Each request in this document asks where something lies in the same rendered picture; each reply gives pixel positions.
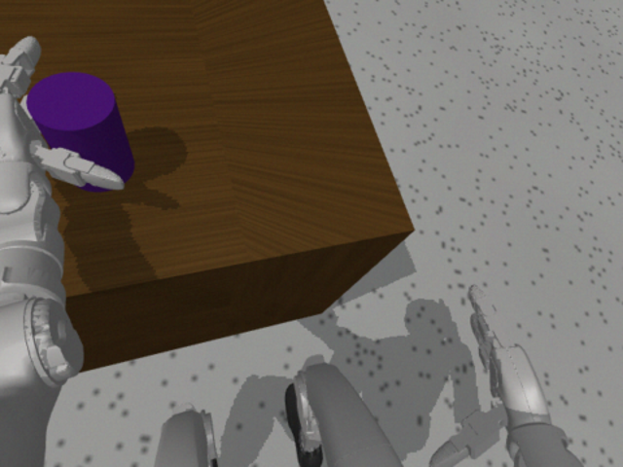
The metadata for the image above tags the right robot hand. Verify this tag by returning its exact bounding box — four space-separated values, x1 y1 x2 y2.
429 284 552 467

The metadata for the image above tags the right robot foot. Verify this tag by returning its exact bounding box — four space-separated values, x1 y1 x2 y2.
285 382 323 467

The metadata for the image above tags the left robot arm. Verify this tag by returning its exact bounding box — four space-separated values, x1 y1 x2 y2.
0 161 84 467

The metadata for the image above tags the right robot arm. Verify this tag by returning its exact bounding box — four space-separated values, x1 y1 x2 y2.
506 422 584 467

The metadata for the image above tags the can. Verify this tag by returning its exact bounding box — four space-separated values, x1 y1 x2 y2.
26 72 134 193

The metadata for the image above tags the left robot hand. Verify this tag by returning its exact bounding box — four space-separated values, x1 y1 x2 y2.
0 36 125 190

